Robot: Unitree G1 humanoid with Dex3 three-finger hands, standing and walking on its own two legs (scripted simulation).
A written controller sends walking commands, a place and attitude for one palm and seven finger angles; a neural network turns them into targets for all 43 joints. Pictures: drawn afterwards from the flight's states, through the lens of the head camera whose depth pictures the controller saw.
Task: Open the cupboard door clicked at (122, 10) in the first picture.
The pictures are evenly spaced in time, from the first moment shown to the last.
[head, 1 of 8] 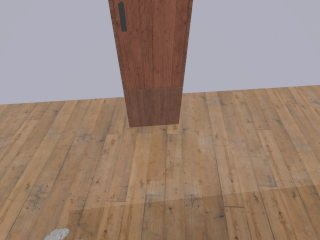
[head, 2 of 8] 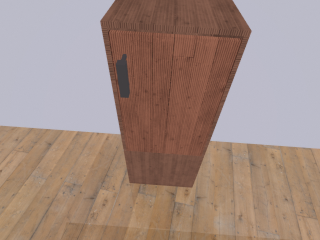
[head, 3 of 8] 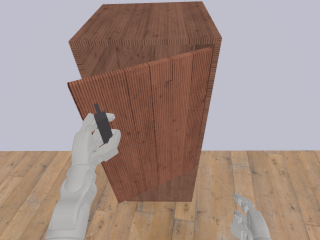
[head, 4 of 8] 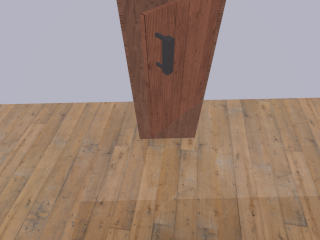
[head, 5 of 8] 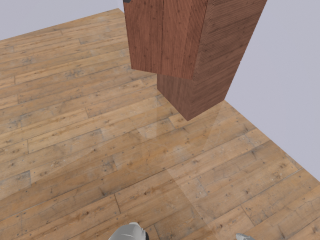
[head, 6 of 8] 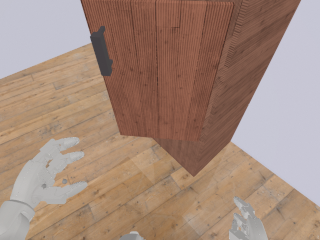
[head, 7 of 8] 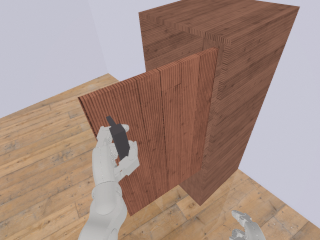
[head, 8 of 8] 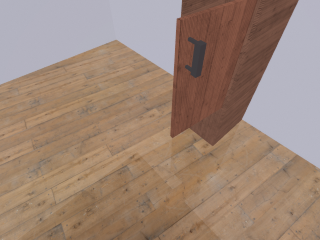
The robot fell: no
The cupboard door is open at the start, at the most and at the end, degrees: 0 84 84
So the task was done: yes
